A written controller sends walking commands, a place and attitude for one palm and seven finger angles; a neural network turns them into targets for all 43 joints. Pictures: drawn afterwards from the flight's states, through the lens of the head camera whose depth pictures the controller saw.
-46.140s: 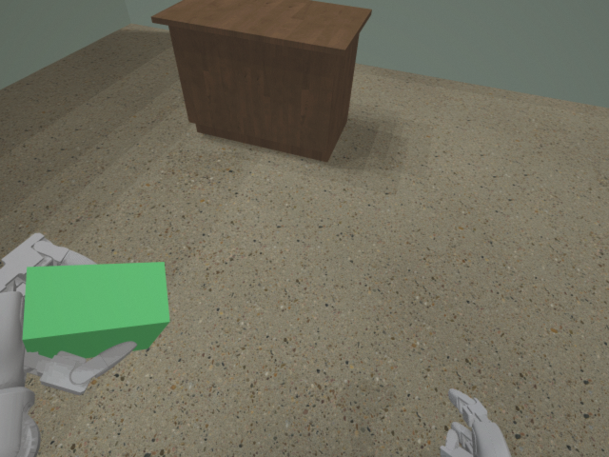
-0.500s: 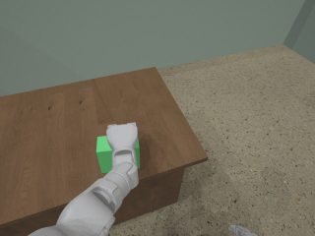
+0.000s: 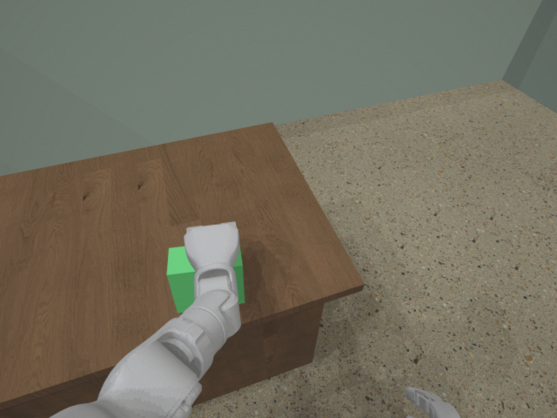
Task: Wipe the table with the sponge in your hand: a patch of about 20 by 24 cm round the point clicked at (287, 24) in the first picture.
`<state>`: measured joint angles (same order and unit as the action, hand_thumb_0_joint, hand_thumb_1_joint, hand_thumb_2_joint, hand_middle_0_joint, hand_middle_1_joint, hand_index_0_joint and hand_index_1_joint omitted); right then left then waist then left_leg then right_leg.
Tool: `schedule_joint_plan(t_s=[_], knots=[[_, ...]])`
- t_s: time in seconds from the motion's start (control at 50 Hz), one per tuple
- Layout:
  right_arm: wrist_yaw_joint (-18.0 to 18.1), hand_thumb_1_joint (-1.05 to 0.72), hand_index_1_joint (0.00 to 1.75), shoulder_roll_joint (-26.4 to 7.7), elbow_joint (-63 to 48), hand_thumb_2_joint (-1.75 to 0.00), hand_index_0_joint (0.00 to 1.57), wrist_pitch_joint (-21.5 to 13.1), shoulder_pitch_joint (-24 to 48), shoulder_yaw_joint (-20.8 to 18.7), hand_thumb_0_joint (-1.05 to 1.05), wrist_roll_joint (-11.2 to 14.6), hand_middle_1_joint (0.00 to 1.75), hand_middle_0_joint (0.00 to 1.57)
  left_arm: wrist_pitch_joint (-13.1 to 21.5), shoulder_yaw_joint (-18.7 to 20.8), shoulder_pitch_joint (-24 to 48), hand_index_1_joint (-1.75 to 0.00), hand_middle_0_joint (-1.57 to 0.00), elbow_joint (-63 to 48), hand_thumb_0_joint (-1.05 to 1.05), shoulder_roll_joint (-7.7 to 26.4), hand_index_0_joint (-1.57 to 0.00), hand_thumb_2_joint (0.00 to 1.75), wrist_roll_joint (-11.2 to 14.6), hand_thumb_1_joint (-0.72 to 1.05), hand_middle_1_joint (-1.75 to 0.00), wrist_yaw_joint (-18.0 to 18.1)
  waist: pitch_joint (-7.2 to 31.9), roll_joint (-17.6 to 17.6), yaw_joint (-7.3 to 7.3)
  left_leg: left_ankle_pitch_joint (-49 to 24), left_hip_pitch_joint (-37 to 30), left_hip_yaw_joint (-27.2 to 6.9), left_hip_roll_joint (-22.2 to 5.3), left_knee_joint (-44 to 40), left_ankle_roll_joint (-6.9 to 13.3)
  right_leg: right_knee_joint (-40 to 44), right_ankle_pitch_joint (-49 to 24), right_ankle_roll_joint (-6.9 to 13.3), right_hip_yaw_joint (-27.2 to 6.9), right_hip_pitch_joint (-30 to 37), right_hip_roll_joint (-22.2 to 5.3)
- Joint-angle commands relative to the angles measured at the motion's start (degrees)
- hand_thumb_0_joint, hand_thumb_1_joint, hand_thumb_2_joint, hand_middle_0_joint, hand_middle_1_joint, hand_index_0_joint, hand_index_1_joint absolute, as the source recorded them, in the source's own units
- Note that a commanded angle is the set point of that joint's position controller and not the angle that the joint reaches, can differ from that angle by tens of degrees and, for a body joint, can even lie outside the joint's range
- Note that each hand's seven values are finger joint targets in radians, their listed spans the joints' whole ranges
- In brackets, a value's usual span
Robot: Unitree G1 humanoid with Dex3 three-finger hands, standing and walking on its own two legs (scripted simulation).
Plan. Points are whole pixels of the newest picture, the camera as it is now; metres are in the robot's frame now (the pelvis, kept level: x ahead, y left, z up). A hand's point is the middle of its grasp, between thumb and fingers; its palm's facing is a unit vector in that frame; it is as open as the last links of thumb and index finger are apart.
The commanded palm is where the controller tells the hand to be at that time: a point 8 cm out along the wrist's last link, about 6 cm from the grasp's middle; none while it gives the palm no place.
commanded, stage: slide across to the third lane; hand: left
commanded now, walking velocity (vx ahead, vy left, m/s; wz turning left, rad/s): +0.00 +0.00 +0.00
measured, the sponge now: (209, 282) +0.35 +0.16 -0.06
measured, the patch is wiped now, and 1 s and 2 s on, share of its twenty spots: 0.80 0.90 1.00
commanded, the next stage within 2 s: wipe forward along the third lane in 0.08 s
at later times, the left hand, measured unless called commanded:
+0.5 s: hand (219, 258) +0.38 +0.14 -0.02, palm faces -0.10 +0.03 -0.99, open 10.2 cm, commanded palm +0.37 +0.11 +0.00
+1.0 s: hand (225, 235) +0.43 +0.14 -0.02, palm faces -0.07 +0.01 -1.00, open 10.2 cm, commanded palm +0.43 +0.14 +0.01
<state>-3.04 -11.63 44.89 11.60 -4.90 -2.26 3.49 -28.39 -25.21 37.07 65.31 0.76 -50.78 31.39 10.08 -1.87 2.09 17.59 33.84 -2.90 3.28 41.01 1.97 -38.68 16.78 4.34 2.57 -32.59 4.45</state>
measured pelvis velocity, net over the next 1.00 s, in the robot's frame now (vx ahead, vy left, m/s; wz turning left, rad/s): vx -0.03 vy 0.01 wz -0.04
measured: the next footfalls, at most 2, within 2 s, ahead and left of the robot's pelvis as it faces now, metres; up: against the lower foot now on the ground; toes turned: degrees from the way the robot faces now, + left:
none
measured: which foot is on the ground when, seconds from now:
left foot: down 0.00-1.00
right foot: down 0.00-1.00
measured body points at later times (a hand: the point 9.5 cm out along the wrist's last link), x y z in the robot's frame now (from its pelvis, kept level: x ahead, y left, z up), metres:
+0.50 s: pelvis -0.01 +0.00 -0.01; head +0.02 -0.01 +0.44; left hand +0.38 +0.14 +0.04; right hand +0.16 -0.23 -0.14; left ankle +0.02 +0.10 -0.71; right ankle +0.02 -0.07 -0.71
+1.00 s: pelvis -0.03 +0.01 -0.02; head +0.04 +0.01 +0.42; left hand +0.43 +0.14 +0.04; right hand +0.03 -0.26 -0.16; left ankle +0.02 +0.10 -0.71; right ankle +0.02 -0.07 -0.71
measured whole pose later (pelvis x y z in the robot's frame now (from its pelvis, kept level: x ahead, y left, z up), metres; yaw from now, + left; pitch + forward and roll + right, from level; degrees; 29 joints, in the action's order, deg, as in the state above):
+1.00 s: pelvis -0.03 +0.01 -0.02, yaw -2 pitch +18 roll -1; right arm 0.1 -13.2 46.9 4.7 -10.7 -0.7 2.8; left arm -29.2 -12.2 55.5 78.2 7.3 -52.4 31.6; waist 10.9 -1.8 -6.6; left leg 17.7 49.1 -1.0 2.3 48.7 2.3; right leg -46.0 16.0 3.7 1.7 -48.2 5.2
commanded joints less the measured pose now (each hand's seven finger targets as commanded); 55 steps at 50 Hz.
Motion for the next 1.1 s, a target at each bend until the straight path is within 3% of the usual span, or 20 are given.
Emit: schedule_joint_plan(t_s=[0.0,0.06,0.12,0.14,0.22,0.24,0.28,0.32,0.34,0.42,0.46,0.52,0.54,0.56,0.7,0.76,0.9,1.02,1.08], knots=[[-0.42,-0.9,0.3,-6.02,-7.76,-0.9,0.2,-1.54,5.65,-1.79,0.0,0.1,0.3,0.2,3.96,-3.14,13.71,-1.6,-1.2,-7.29,0.0,-9.32,-1.2,1.3,0.06,0.1,-1.6,-0.32,9.5,8.64,-4.86,-3.08,-7.0,0.11,-1.29,-4.58,0.51,7.26,-7.16,-0.16,-2.78,5.31,-2.53],[-0.36,-0.9,0.3,-6.3,-7.62,-0.9,0.2,-1.3,5.73,-1.95,0.0,0.03,0.3,0.2,3.68,-1.95,13.2,-1.6,-1.2,-7.47,0.0,-7.64,-1.2,1.3,-0.35,0.1,-1.6,-0.21,10.29,8.66,-4.55,-4.02,-7.4,0.01,-1.39,-4.47,0.43,7.01,-8.2,-0.03,-2.9,5.88,-2.44],[-0.9,-0.9,0.3,-6.03,-7.71,-0.9,0.2,-1.05,6.19,-1.97,0.0,0.19,0.3,0.2,3.38,-4.04,13.94,-1.6,-1.2,-7.88,0.0,-10.18,-1.2,1.3,-0.17,0.1,-1.6,-0.25,8.96,8.05,-5.04,-4.46,-8.12,-0.08,-1.51,-4.45,0.53,6.96,-8.56,0.12,-2.42,4.71,-2.41],[-0.89,-0.9,0.3,-6.06,-7.99,-0.9,0.2,-1.06,6.6,-2.03,0.0,0.17,0.3,0.2,3.4,-3.11,12.57,-1.6,-1.2,-8.35,0.0,-9.71,-1.2,1.3,0.29,0.1,-1.6,-0.46,10.03,8.2,-3.99,-5.12,-7.89,-0.24,-1.46,-4.59,0.45,6.98,-9.31,0.32,-2.63,5.65,-2.28],[-0.61,-0.9,0.3,-6.32,-7.02,-0.9,0.2,-0.8,6.05,-1.79,0.0,0.15,0.3,0.2,3.05,-2.32,15.66,-1.6,-1.2,-6.65,0.0,-8.37,-1.2,1.3,0.32,0.1,-1.6,-0.05,8.93,9.51,-5.46,-3.5,-6.71,0.0,-1.36,-4.26,0.46,6.95,-8.53,-0.23,-2.7,5.02,-2.6],[-0.35,-0.9,0.3,-6.41,-6.93,-0.9,0.2,-0.97,6.46,-1.7,0.0,0.04,0.3,0.2,2.95,-0.59,15.37,-1.6,-1.2,-5.88,0.0,-7.0,-1.2,1.3,0.52,0.1,-1.6,-0.07,8.91,9.61,-4.68,-3.18,-5.7,-0.14,-1.31,-4.4,0.36,7.32,-8.45,-0.13,-3.09,5.11,-2.56],[-0.08,-0.9,0.3,-6.48,-6.09,-0.9,0.2,-0.96,6.01,-1.6,0.0,0.09,0.3,0.2,2.79,-0.66,18.83,-1.6,-1.2,-4.52,0.0,-6.62,-1.2,1.3,-0.36,0.1,-1.6,0.25,7.26,9.28,-6.15,-1.22,-4.94,-0.16,-1.29,-4.16,0.28,7.05,-6.09,-0.4,-2.99,2.9,-2.79],[0.21,-0.9,0.3,-6.4,-5.51,-0.9,0.2,-1.43,5.6,-1.73,0.0,-0.02,0.3,0.2,3.12,-0.39,21.51,-1.6,-1.2,-3.84,0.0,-6.6,-1.2,1.3,-1.08,0.1,-1.6,0.71,8.0,8.89,-6.69,-0.47,-4.63,-0.15,-1.28,-3.65,0.37,6.74,-5.16,-0.46,-3.07,1.89,-2.83],[0.46,-0.9,0.3,-6.49,-5.42,-0.9,0.2,-1.69,5.7,-1.64,0.0,-0.29,0.3,0.2,3.24,1.2,21.27,-1.6,-1.2,-3.13,0.0,-5.53,-1.2,1.3,-0.9,0.1,-1.6,0.79,8.87,8.93,-6.04,-0.69,-3.89,-0.36,-1.24,-3.47,0.28,6.76,-5.76,-0.28,-3.24,1.98,-2.65],[1.09,-0.9,0.3,-6.51,-4.62,-0.9,0.2,-2.31,4.9,-1.59,0.0,-0.45,0.3,0.2,3.22,2.38,25.13,-1.6,-1.2,-1.66,0.0,-4.45,-1.2,1.3,-1.58,0.1,-1.6,1.63,9.5,9.26,-7.46,1.83,-1.36,-0.07,-1.14,-2.06,0.28,5.94,-3.16,-0.8,-3.5,-0.02,-3.04],[1.77,-0.9,0.3,-6.85,-4.05,-0.9,0.2,-2.8,4.67,-1.42,0.0,-0.66,0.3,0.2,2.7,4.34,26.2,-1.6,-1.2,-0.12,0.0,-2.02,-1.2,1.3,-1.9,0.1,-1.6,1.92,9.89,10.31,-7.9,3.17,0.77,0.07,-1.21,-1.44,0.27,6.11,-1.62,-1.15,-4.12,-0.48,-3.24],[2.37,-0.9,0.3,-6.88,-3.98,-0.9,0.2,-3.56,4.24,-1.3,0.0,-0.66,0.3,0.2,1.78,5.14,29.48,-1.6,-1.2,0.2,0.0,-0.96,-1.2,1.3,-2.0,0.1,-1.6,2.29,10.56,8.29,-8.52,5.01,2.31,0.64,-1.12,-0.84,0.23,6.2,1.2,-1.49,-4.52,-1.84,-3.48],[2.64,-0.9,0.3,-7.23,-3.48,-0.9,0.2,-3.9,3.76,-1.32,0.0,-0.83,0.3,0.2,1.58,7.0,29.75,-1.6,-1.2,1.36,0.0,1.08,-1.2,1.3,-2.13,0.1,-1.6,2.28,11.44,10.15,-8.42,4.78,3.03,0.28,-1.29,-0.61,0.26,6.25,0.27,-1.44,-4.57,-1.24,-3.26],[2.81,-0.9,0.3,-7.3,-3.62,-0.9,0.2,-4.09,3.26,-1.25,0.0,-0.79,0.3,0.2,1.34,6.85,30.19,-1.6,-1.2,1.62,0.0,1.57,-1.2,1.3,-2.54,0.1,-1.6,2.31,12.27,8.45,-8.77,4.97,3.22,0.72,-1.29,-0.38,0.25,5.76,1.06,-1.62,-4.79,-1.57,-3.39],[3.2,-0.9,0.3,-7.71,-4.13,-0.9,0.2,-5.5,0.36,-0.87,0.0,-0.67,0.3,0.2,0.08,9.35,33.1,-1.6,-1.2,3.64,0.0,6.73,-1.2,1.3,-2.72,0.1,-1.6,2.07,14.8,5.41,-9.02,6.43,5.81,1.12,-1.29,-0.15,0.33,4.62,3.93,-1.82,-4.89,-2.13,-2.92],[3.39,-0.9,0.3,-8.22,-4.19,-0.9,0.2,-6.48,-0.51,-0.82,0.0,-0.69,0.3,0.2,-0.11,9.92,36.04,-1.6,-1.2,4.56,0.0,8.43,-1.2,1.3,-3.13,0.1,-1.6,2.11,13.38,6.14,-9.87,8.17,7.43,0.93,-1.39,-0.11,0.43,4.38,6.71,-1.98,-4.59,-4.13,-2.67],[3.59,-0.9,0.3,-9.29,-4.35,-0.9,0.2,-8.67,-3.3,-0.56,0.0,-0.72,0.3,0.2,-0.66,12.16,39.21,-1.6,-1.2,6.68,0.0,13.71,-1.2,1.3,-3.02,0.1,-1.6,2.26,15.03,6.9,-10.77,10.02,10.07,1.37,-1.31,0.51,0.75,4.01,10.9,-2.45,-5.07,-4.92,-2.28],[3.22,-0.9,0.3,-9.92,-4.07,-0.9,0.2,-9.78,-6.0,-0.25,0.0,-0.91,0.3,0.2,-1.68,14.04,41.32,-1.6,-1.2,9.22,0.0,18.31,-1.2,1.3,-4.14,0.1,-1.6,1.63,16.77,3.62,-11.2,9.16,11.08,1.44,-1.68,1.11,0.91,2.67,8.26,-2.32,-4.98,-4.86,-1.97],[3.01,-0.9,0.3,-10.17,-4.53,-0.9,0.2,-9.99,-7.11,-0.1,0.0,-0.92,0.3,0.2,-1.88,15.0,41.22,-1.6,-1.2,10.42,0.0,20.25,-1.2,1.3,-4.42,0.1,-1.6,1.09,17.68,4.41,-11.31,8.44,12.17,1.27,-1.88,1.62,1.03,2.09,6.78,-2.44,-4.76,-4.2,-1.79]])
